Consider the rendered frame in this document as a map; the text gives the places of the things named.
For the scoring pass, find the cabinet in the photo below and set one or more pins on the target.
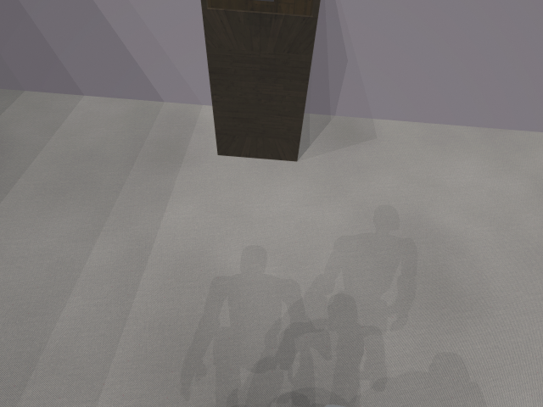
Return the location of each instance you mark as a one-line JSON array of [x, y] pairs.
[[259, 67]]

